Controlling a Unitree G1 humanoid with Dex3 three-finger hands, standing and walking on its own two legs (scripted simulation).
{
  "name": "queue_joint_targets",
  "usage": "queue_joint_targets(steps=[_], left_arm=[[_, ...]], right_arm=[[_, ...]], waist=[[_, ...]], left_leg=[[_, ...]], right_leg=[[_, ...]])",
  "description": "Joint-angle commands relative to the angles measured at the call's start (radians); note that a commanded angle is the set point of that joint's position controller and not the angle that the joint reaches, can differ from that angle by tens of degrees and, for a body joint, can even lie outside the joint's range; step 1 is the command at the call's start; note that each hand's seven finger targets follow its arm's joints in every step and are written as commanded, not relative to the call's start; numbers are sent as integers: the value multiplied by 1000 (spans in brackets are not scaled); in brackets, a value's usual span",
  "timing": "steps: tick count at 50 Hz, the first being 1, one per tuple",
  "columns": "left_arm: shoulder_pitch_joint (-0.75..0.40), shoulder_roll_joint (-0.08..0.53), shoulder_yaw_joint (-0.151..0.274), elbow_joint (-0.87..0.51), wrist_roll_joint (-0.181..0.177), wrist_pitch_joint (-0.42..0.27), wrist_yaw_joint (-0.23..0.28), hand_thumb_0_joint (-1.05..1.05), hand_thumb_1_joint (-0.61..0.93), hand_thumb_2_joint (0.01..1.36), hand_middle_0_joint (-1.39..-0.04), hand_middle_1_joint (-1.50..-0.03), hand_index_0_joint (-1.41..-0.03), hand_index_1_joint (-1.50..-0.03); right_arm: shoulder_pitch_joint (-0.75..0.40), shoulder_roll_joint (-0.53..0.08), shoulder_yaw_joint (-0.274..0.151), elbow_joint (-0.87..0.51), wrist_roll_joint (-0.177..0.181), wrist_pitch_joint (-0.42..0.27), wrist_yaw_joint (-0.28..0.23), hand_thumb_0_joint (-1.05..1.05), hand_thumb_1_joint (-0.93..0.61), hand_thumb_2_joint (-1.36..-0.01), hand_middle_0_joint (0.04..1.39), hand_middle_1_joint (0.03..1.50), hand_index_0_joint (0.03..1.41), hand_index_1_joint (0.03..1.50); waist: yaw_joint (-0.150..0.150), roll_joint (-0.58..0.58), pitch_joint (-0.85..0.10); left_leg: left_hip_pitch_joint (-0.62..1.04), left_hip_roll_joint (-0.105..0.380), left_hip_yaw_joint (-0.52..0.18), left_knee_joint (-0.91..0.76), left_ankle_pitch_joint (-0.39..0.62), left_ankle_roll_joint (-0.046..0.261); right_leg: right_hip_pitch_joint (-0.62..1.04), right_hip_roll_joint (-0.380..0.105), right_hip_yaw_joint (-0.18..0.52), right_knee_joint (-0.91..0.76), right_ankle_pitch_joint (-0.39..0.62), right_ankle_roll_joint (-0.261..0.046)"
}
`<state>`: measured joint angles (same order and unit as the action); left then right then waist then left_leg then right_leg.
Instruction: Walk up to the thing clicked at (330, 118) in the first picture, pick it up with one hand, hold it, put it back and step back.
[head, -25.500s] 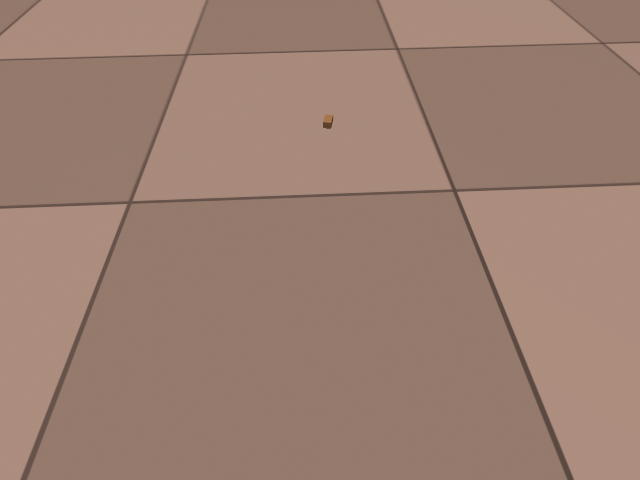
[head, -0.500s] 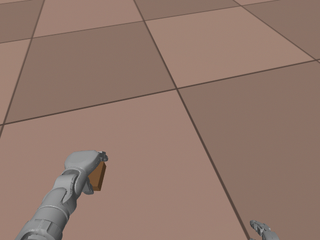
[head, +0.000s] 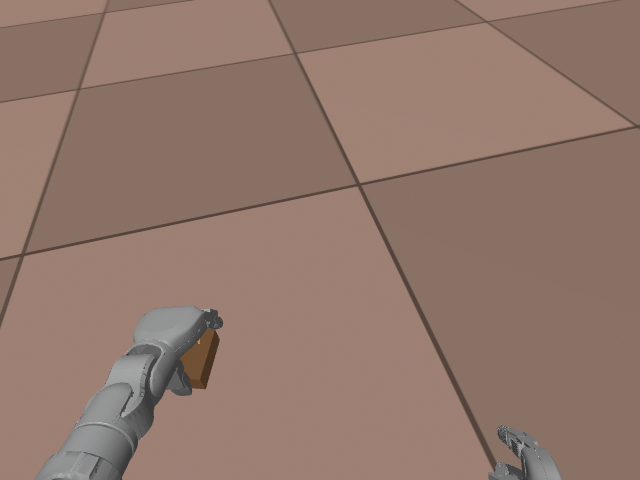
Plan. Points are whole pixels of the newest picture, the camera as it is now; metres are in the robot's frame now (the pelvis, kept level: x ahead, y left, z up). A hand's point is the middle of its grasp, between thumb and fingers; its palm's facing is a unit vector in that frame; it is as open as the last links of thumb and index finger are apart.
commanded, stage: hold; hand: left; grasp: from above
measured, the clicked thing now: (196, 357) +0.31 +0.21 -0.08
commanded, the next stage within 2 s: crouch in 0.96 s
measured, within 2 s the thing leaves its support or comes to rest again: neither
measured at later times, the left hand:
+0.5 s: hand (172, 366) +0.28 +0.22 -0.02, palm faces -0.45 -0.04 -0.89, open 10.3 cm
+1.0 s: hand (176, 358) +0.29 +0.22 -0.02, palm faces -0.44 -0.04 -0.89, open 10.2 cm
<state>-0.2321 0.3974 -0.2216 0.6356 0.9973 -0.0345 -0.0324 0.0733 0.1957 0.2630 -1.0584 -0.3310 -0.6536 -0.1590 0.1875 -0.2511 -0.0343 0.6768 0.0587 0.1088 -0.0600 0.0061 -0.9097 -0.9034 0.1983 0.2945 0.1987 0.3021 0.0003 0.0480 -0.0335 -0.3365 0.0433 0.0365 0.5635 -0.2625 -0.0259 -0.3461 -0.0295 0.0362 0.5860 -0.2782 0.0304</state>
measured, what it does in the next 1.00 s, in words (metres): stands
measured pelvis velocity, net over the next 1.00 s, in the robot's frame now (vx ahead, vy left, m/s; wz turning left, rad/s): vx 0.00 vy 0.00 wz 0.00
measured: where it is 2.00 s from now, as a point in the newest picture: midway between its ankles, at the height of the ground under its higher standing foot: outside the picture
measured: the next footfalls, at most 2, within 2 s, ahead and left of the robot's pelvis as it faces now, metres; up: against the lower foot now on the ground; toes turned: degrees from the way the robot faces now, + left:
none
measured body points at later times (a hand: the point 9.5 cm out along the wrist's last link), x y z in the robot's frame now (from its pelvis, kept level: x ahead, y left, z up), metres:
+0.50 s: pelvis -0.01 +0.00 +0.00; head -0.01 -0.02 +0.45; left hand +0.29 +0.22 +0.03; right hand +0.15 -0.24 -0.11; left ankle +0.02 +0.14 -0.73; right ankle +0.02 -0.14 -0.73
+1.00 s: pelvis +0.00 +0.00 +0.01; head +0.00 -0.02 +0.46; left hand +0.31 +0.22 +0.03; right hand +0.15 -0.25 -0.11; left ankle +0.02 +0.14 -0.73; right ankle +0.02 -0.14 -0.73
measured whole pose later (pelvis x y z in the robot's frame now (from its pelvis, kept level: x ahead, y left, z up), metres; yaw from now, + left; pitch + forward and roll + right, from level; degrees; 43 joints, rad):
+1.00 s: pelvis +0.00 +0.00 +0.01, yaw +0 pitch +0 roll +1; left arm -0.21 0.40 -0.22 0.58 0.99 -0.03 -0.06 0.08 0.22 0.22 -1.12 -0.26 -0.69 -0.09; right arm 0.17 -0.24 -0.03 0.68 0.06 0.11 -0.07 0.01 -0.91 -0.90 0.20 0.29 0.20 0.30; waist 0.01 0.05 -0.01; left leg -0.26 0.04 0.04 0.49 -0.23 -0.02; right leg -0.27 -0.03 0.04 0.51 -0.24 0.03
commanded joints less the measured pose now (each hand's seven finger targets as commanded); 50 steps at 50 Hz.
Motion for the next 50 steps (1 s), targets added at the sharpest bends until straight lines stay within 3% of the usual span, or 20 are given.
queue_joint_targets(steps=[1,5,7,9,11,13,16,21,23,24,26,31,34,35,36,38,40,42,45,50], left_arm=[[-354,221,108,-220,-6,-8,43,0,649,432,-1065,-321,-1073,-315],[-329,221,110,-206,-10,-4,37,0,655,411,-1059,-322,-1075,-308],[-299,194,89,-203,-12,-3,27,0,629,408,-1057,-293,-1063,-288],[-315,246,131,-226,-15,-6,21,0,644,396,-1065,-281,-1074,-275],[-300,205,90,-239,-15,-8,9,0,634,415,-1067,-281,-1068,-282],[-300,232,120,-236,-13,-11,9,0,648,400,-1069,-292,-1079,-285],[-303,228,115,-255,-14,-16,1,0,656,404,-1080,-282,-1086,-279],[-320,213,99,-266,-10,-16,0,0,663,425,-1078,-301,-1085,-297],[-326,232,118,-260,-12,-17,9,0,669,421,-1092,-288,-1097,-286],[-312,211,100,-245,-14,-16,7,0,668,428,-1095,-280,-1096,-282],[-295,200,94,-242,-16,-14,7,0,673,424,-1098,-277,-1099,-278],[-286,226,121,-248,-10,-17,9,0,666,422,-1100,-272,-1099,-276],[-295,202,98,-253,-14,-21,9,0,672,420,-1114,-257,-1107,-266],[-313,222,112,-255,-9,-23,13,0,670,421,-1111,-257,-1105,-266],[-309,240,130,-257,-9,-22,18,0,660,424,-1098,-259,-1094,-267],[-325,211,103,-266,-7,-20,22,0,682,422,-1110,-269,-1110,-273],[-323,236,126,-245,-3,-14,31,0,680,420,-1118,-255,-1114,-262],[-340,218,111,-248,-7,-13,33,0,691,423,-1122,-260,-1119,-266],[-279,187,90,-217,-11,-1,26,0,698,414,-1117,-264,-1119,-265],[-265,205,105,-228,-5,-1,9,0,682,396,-1118,-238,-1115,-243]], right_arm=[[-98,-125,-41,-140,3,-45,-15,0,-906,-902,200,300,200,300],[-112,-123,-37,-139,4,-45,-17,0,-904,-903,200,300,200,300],[-123,-119,-33,-147,5,-48,-16,0,-904,-903,200,300,200,300],[-128,-121,-35,-146,6,-48,-19,0,-904,-903,200,300,200,300],[-133,-117,-31,-152,5,-48,-19,0,-904,-903,200,300,200,300],[-131,-120,-31,-152,7,-48,-22,0,-905,-903,200,300,200,300],[-141,-115,-28,-158,7,-49,-22,0,-905,-903,200,300,200,300],[-136,-115,-27,-152,6,-51,-24,0,-904,-903,200,300,200,300],[-135,-118,-28,-145,7,-50,-24,0,-905,-903,200,300,200,300],[-135,-117,-26,-146,7,-51,-23,0,-904,-903,200,300,200,300],[-141,-116,-26,-151,7,-51,-22,0,-904,-904,200,300,200,300],[-145,-115,-27,-150,4,-52,-22,0,-905,-904,200,300,200,300],[-144,-111,-25,-153,5,-50,-22,0,-905,-905,200,300,200,300],[-135,-115,-28,-145,3,-50,-22,0,-905,-904,200,300,200,300],[-141,-115,-28,-147,5,-49,-23,0,-904,-904,200,300,200,300],[-136,-113,-30,-146,4,-49,-22,0,-904,-903,200,300,200,300],[-138,-114,-29,-136,4,-47,-24,0,-905,-904,200,300,200,300],[-130,-116,-32,-133,4,-46,-22,0,-904,-903,200,300,200,300],[-132,-116,-33,-140,8,-45,-19,0,-903,-903,200,300,200,300],[-129,-118,-35,-147,7,-37,-18,0,-904,-903,200,300,200,300]], waist=[[2,-35,-245],[6,-51,-212],[4,-58,-193],[18,-28,-211],[9,-53,-203],[12,-44,-200],[15,-35,-188],[4,-30,-208],[12,-25,-201],[2,-29,-193],[11,-30,-190],[22,-24,-189],[7,-39,-189],[5,-33,-208],[22,-21,-210],[8,-29,-232],[13,-27,-227],[7,-30,-230],[16,-53,-203],[16,-49,-198]], left_leg=[[145,-51,14,-70,166,36],[139,-50,12,-83,144,37],[139,-56,18,-91,119,40],[145,-54,19,-96,127,38],[150,-52,16,-98,135,40],[152,-55,19,-102,128,39],[157,-51,16,-118,101,36],[182,-50,17,-112,157,37],[178,-47,13,-121,149,34],[181,-47,15,-123,143,36],[179,-45,9,-128,148,33],[175,-49,12,-128,137,32],[183,-51,14,-125,147,35],[188,-51,15,-119,153,36],[188,-51,13,-123,167,32],[204,-49,14,-117,187,33],[200,-52,17,-114,205,34],[205,-49,18,-116,207,34],[191,-51,18,-122,194,36],[188,-50,16,-124,207,36]], right_leg=[[51,53,-28,-109,143,-24],[50,54,-31,-126,116,-24],[46,47,-26,-140,95,-22],[60,49,-28,-140,96,-25],[60,50,-29,-140,108,-23],[61,49,-26,-147,98,-24],[60,53,-29,-153,64,-30],[67,53,-31,-146,126,-27],[69,55,-34,-150,115,-30],[67,55,-32,-151,115,-29],[66,57,-37,-150,112,-31],[75,54,-34,-159,99,-31],[70,53,-32,-159,112,-29],[75,50,-29,-159,123,-26],[84,52,-34,-157,126,-30],[85,54,-35,-150,149,-29],[93,51,-34,-153,169,-27],[90,54,-35,-150,176,-27],[91,51,-36,-160,161,-28],[99,51,-37,-159,174,-30]])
